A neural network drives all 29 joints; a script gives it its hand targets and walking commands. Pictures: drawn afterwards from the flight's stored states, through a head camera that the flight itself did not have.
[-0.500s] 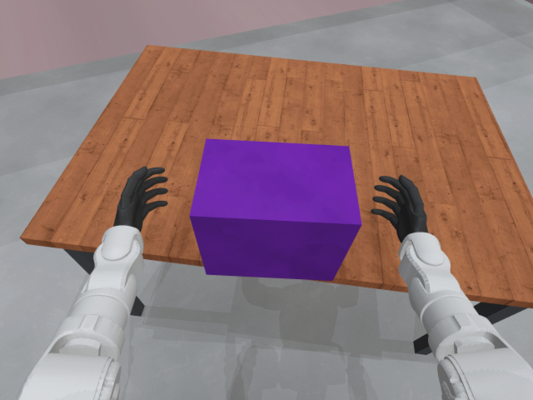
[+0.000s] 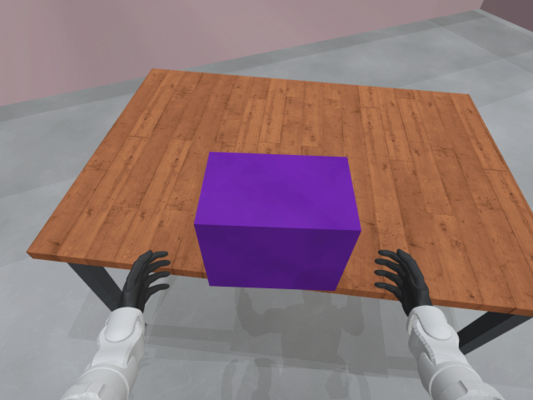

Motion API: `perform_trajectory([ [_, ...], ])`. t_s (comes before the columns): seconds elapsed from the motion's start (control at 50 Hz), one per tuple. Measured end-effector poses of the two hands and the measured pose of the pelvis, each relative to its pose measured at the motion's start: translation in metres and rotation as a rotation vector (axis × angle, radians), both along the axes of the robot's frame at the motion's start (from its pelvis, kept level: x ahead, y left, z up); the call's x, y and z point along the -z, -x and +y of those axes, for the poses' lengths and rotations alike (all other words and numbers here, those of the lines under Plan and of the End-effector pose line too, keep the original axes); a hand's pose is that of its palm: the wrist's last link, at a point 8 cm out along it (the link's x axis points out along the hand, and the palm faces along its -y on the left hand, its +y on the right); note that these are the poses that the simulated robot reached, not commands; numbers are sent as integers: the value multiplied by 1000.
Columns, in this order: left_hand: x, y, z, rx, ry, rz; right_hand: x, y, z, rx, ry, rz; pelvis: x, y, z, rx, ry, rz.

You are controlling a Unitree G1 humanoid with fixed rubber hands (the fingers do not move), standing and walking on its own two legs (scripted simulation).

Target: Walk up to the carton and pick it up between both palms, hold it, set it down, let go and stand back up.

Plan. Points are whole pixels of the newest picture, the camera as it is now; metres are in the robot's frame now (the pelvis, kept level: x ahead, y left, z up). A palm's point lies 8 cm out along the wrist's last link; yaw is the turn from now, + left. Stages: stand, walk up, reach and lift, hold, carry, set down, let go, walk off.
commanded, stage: set down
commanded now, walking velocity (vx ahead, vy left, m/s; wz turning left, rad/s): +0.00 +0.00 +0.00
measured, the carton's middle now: (275, 224) +0.43 -0.03 -0.03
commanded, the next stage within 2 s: none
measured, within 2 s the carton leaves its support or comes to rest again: neither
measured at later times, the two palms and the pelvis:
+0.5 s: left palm (156, 289) +0.33 +0.19 -0.06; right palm (394, 278) +0.33 -0.24 -0.07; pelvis -0.01 -0.01 -0.01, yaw -2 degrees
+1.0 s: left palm (141, 343) +0.23 +0.19 -0.04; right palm (417, 336) +0.21 -0.22 -0.02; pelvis -0.02 -0.01 +0.01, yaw +1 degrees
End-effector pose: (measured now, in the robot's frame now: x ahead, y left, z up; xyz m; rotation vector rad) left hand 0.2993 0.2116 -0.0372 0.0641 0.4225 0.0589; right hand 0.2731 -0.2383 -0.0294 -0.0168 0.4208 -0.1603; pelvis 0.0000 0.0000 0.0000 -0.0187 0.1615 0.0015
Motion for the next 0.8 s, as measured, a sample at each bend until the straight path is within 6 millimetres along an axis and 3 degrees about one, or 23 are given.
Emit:
perform_trajectory([
  [0.02,10,-11,2,2,-19,77,7,-10,-2,-5,-1,63,7,6,0,-15,-2,17],
  [0.06,7,-46,2,-24,-19,56,4,-39,-4,-15,16,71,22,17,-2,-16,-14,40],
  [0.14,-56,-128,-33,-27,66,-306,-48,-112,9,-75,42,-179,56,17,-7,13,-41,236],
  [0.16,-68,-142,-43,-11,54,-340,-59,-127,15,-94,35,-206,64,16,-8,9,-37,269],
  [0.2,-73,-163,-56,21,3,-280,-67,-148,24,-122,30,-167,74,18,-10,4,-23,262],
  [0.24,-66,-171,-62,43,-12,-175,-61,-158,25,-98,16,-99,77,21,-11,18,-9,232],
  [0.3,-60,-171,-66,59,13,-155,-52,-165,17,-23,8,-117,70,19,-12,37,0,269],
  [0.38,-54,-159,-41,1,-6,-176,-52,-169,14,-16,40,-200,46,20,-12,37,-19,310],
  [0.42,-33,-138,-31,54,-77,-110,-40,-154,14,-63,106,-231,34,22,-10,13,-9,274],
  [0.44,-15,-118,-29,93,-100,-59,-23,-136,12,-79,124,-205,27,21,-9,5,-3,261],
  [0.5,26,-31,-23,94,-89,38,40,-58,0,-42,63,-42,10,13,-8,22,11,270],
  [0.56,37,49,-13,15,-59,98,41,-5,-8,-12,28,-107,4,6,-10,37,4,280],
  [0.62,32,98,-2,-22,-64,142,35,34,-13,-32,49,-73,-1,8,-13,28,-10,233],
  [0.66,17,106,4,-28,-76,99,31,56,-16,-39,45,-29,-5,13,-16,19,-18,172],
  [0.7,-5,97,9,-31,-78,-18,24,69,-18,-41,42,-13,-7,17,-18,11,-22,122],
  [0.74,-27,75,15,-38,-66,-163,12,67,-19,-39,46,-49,-5,21,-20,3,-23,91],
  [0.8,-50,36,18,-36,-39,-307,-13,44,-13,-30,38,-154,2,27,-22,-6,-24,51],
])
